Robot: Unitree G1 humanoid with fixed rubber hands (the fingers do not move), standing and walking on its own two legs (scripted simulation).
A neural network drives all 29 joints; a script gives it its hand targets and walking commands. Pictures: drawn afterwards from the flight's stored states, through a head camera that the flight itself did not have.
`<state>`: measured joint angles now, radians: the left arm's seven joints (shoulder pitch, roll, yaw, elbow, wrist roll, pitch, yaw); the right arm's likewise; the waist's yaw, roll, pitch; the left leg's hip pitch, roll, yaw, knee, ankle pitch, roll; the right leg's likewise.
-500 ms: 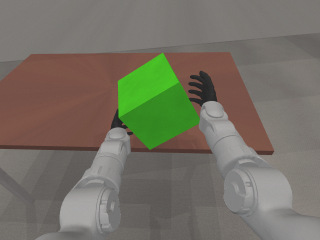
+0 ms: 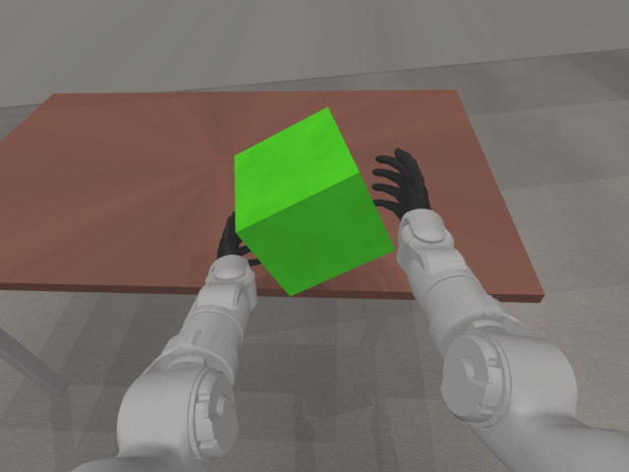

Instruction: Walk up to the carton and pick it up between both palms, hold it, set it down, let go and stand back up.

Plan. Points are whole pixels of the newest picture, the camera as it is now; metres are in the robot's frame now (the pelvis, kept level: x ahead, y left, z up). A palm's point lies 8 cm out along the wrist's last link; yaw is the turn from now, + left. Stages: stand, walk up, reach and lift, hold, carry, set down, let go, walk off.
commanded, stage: set down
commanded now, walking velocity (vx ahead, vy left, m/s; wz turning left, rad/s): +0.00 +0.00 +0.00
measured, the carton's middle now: (309, 199) +0.50 +0.05 +0.08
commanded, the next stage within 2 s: none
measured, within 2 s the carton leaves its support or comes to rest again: rests again in 1.80 s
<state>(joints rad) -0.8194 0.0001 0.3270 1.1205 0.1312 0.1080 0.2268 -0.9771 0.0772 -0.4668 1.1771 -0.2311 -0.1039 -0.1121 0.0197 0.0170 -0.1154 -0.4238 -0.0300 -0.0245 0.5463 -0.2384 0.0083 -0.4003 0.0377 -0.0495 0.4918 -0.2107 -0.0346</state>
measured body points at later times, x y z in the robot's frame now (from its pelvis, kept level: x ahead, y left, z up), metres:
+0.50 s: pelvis +0.02 +0.00 +0.00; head +0.05 +0.00 +0.45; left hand +0.42 +0.15 +0.04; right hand +0.46 -0.10 +0.10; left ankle +0.02 +0.10 -0.73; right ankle +0.02 -0.10 -0.73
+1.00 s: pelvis +0.03 +0.00 +0.00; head +0.07 -0.01 +0.45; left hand +0.43 +0.15 +0.03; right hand +0.46 -0.11 +0.07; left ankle +0.02 +0.10 -0.73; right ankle +0.02 -0.10 -0.73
